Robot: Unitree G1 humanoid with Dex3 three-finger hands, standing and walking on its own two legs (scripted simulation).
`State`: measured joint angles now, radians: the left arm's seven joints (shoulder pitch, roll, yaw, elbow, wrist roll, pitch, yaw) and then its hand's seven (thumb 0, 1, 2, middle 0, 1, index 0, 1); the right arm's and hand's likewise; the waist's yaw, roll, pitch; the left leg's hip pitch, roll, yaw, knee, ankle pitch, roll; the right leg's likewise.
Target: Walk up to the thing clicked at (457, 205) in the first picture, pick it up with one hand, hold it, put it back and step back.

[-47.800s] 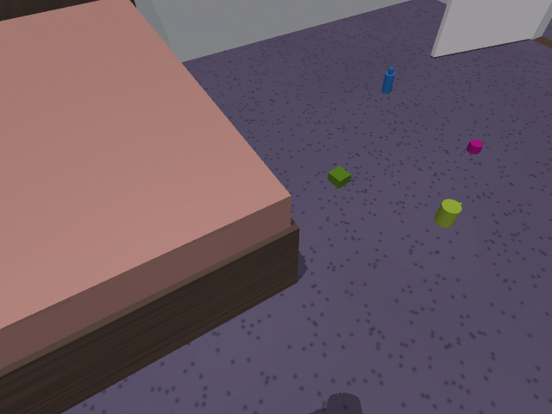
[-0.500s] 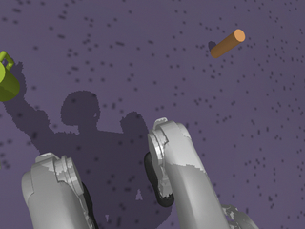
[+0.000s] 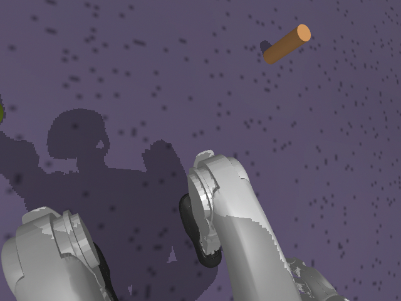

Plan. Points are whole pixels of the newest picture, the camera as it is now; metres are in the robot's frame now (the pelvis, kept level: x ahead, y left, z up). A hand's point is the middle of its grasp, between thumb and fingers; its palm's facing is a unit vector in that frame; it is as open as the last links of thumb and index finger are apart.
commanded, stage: rest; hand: left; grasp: from above
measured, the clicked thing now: out of the picture +0.53 +0.29 -0.26
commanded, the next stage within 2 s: open in 0.42 s
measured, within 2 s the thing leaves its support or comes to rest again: rests again in 0.06 s
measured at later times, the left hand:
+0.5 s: hand out of the picture +0.50 +0.31 -0.22, palm faces -0.44 -0.10 -0.89, open 10.7 cm
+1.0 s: hand out of the picture +0.51 +0.31 -0.22, palm faces -0.43 -0.09 -0.90, open 12.4 cm
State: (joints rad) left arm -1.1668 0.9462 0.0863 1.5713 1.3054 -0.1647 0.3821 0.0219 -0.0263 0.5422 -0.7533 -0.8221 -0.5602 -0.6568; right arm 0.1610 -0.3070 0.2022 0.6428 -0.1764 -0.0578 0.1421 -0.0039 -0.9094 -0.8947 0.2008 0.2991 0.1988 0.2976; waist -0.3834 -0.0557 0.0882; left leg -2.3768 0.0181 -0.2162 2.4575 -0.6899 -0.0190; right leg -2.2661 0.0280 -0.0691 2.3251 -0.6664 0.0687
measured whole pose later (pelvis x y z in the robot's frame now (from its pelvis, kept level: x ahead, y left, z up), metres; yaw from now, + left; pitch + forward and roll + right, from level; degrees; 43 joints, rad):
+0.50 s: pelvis -0.01 +0.00 -0.01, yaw -2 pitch +31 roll -14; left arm -1.20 1.04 0.07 1.65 1.30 -0.18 0.43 0.01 -0.01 0.53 -0.78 -0.81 -0.56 -0.63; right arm 0.16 -0.34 0.28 0.61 -0.20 -0.11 0.15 0.00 -0.90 -0.89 0.20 0.30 0.20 0.30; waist -0.42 -0.09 0.14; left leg -2.38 0.02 -0.25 2.50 -0.68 -0.01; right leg -2.25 0.04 -0.10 2.33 -0.64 0.07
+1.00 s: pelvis +0.00 +0.00 -0.01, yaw -3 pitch +31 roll -15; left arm -1.19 1.06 0.07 1.63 1.30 -0.17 0.44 0.00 -0.28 0.85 -0.29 -0.97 -0.29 -0.93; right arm 0.15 -0.33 0.30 0.61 -0.21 -0.12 0.16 0.00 -0.90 -0.90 0.20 0.30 0.20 0.30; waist -0.42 -0.10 0.15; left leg -2.38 0.02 -0.27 2.50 -0.69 -0.01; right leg -2.25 0.05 -0.11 2.32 -0.64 0.07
